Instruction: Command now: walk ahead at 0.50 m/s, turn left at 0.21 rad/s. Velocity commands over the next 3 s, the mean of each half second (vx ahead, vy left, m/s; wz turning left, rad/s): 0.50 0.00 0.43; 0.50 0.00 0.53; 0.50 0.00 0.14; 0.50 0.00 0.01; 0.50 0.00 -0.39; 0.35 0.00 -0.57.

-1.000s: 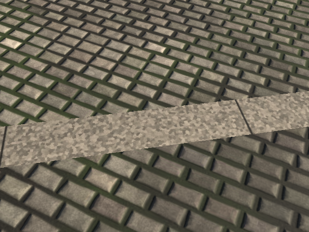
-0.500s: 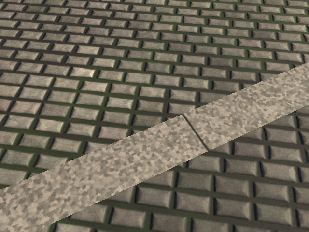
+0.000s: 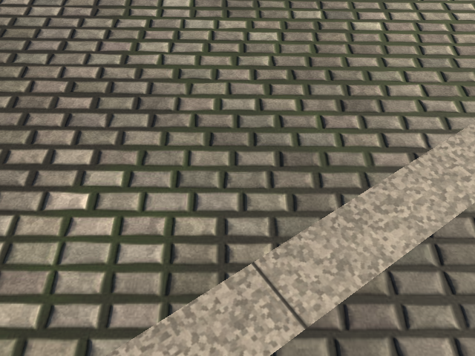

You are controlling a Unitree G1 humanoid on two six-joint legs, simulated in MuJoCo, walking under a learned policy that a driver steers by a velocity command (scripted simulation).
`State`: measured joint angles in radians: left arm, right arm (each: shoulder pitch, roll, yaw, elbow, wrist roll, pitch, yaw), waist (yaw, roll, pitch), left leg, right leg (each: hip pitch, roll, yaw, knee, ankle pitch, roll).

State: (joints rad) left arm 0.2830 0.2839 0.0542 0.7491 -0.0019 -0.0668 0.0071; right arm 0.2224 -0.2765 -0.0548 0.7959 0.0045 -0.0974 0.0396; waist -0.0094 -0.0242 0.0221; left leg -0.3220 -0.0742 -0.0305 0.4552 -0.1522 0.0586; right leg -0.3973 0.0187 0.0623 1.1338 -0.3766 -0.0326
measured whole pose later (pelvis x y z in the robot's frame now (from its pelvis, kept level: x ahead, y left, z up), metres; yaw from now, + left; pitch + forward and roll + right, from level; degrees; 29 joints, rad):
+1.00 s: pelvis +0.49 +0.13 +0.00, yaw +33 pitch +1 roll +0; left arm 0.21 0.31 0.05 0.76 -0.01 -0.10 -0.01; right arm 0.24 -0.29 -0.06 0.66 0.00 -0.04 0.03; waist 0.00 -0.02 0.06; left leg -0.31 -0.09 0.00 0.46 -0.17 0.10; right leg -0.51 -0.10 0.03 1.14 -0.33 0.01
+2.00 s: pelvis +0.97 +0.45 +0.00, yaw +35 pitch +2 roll +0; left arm 0.32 0.31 0.04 0.87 -0.03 -0.07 -0.01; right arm 0.16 -0.27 -0.04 0.73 0.00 -0.08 0.03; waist 0.02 -0.03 0.03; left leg -0.38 -0.02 0.04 0.50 -0.16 0.05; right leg -0.35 -0.02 0.03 1.13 -0.41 -0.03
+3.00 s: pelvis +1.45 +0.67 -0.01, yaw +2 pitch +2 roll +0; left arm 0.28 0.32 0.08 0.69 -0.02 0.03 0.03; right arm 0.05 -0.25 -0.04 0.69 -0.02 -0.06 0.00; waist 0.04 -0.03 0.06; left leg -0.45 -0.01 0.01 0.52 -0.10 0.02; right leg -0.42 0.08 0.12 1.20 -0.55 0.05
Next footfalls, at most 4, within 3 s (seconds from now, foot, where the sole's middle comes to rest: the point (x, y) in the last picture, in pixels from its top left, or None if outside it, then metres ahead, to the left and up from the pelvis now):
0.32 right None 0.34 -0.12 -0.77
0.82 left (159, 342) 0.53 0.23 -0.77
1.36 right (174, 228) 0.90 0.22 -0.77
1.88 left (69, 204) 1.00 0.59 -0.77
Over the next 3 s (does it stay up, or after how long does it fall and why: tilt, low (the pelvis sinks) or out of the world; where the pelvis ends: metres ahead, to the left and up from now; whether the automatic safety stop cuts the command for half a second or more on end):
stays up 1.45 0.67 -0.01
